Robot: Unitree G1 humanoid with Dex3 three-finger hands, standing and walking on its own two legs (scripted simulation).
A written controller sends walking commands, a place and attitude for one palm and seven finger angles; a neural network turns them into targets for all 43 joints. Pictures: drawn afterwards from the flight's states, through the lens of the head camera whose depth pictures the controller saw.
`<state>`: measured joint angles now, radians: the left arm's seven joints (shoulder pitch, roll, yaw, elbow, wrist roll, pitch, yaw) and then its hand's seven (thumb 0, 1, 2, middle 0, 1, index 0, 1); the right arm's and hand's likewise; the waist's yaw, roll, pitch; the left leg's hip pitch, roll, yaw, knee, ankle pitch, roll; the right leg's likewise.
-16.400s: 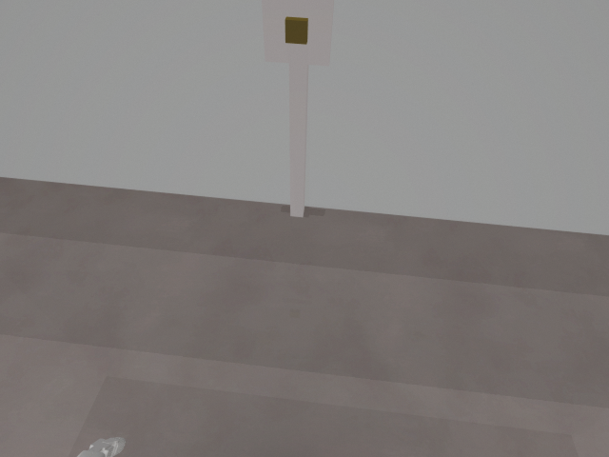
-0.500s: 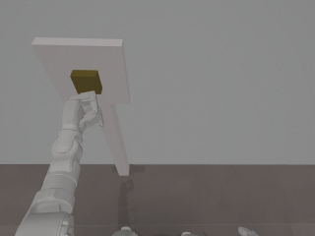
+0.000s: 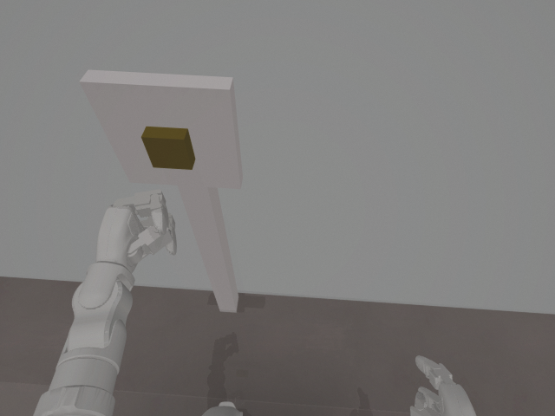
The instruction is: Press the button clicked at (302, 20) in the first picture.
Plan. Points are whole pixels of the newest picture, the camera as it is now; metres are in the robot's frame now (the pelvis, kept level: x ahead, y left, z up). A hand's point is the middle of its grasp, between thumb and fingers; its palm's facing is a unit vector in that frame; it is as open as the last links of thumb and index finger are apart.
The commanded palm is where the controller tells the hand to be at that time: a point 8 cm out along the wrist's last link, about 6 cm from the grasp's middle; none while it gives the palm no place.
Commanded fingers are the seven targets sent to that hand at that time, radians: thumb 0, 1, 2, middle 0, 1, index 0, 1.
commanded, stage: draw the hand back to the body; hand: left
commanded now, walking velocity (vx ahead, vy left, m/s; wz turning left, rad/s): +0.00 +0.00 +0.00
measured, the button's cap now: (170, 147) +0.49 +0.19 +0.10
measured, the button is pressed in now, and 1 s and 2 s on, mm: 0 0 0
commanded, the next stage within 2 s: step back with the hand held close in 1.42 s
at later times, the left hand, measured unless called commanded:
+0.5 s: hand (115, 271) +0.26 +0.19 +0.14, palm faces +0.03 -0.99 -0.11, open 3.1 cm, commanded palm +0.22 +0.25 +0.15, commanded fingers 0.00 0.90 0.90 -1.30 -1.50 -1.30 -1.50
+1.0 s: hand (27, 284) +0.22 +0.24 +0.19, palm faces +0.34 -0.88 -0.35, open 3.1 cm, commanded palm +0.17 +0.28 +0.21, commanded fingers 0.00 0.90 0.90 -1.30 -1.50 -1.30 -1.50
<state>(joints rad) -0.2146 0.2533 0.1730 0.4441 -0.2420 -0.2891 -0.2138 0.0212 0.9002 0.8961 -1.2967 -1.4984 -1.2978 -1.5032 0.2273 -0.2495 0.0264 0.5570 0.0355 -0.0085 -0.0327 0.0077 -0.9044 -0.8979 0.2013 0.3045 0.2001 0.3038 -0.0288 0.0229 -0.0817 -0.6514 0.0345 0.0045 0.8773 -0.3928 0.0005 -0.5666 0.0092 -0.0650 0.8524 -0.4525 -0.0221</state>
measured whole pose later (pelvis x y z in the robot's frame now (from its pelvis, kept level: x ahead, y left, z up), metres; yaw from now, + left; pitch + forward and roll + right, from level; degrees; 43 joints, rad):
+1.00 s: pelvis +0.02 +0.01 +0.05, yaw -1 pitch -4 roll +0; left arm 0.49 0.31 0.22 -0.43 -0.07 -0.06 0.11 0.02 0.89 0.90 -1.30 -1.50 -1.30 -1.50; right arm 0.20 -0.22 0.04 0.60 0.00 -0.07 -0.07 0.01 -0.90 -0.90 0.20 0.30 0.20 0.30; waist 0.05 0.06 0.00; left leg -0.14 0.01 0.05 0.45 -0.25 0.02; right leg -0.07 -0.01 -0.03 0.41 -0.28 0.00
